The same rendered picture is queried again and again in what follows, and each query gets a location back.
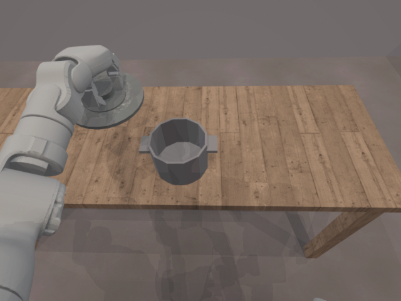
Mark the robot left forearm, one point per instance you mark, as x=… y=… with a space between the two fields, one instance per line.
x=41 y=138

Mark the table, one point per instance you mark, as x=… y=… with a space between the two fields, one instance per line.
x=279 y=148

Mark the lid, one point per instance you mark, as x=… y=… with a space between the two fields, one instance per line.
x=120 y=107

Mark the pot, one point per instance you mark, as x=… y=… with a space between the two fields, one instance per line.
x=179 y=148

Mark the left robot hand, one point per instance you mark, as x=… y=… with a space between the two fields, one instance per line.
x=98 y=58

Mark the knob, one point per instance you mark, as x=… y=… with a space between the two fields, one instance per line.
x=105 y=88

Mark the left robot upper arm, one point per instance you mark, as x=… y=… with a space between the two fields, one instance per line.
x=30 y=206

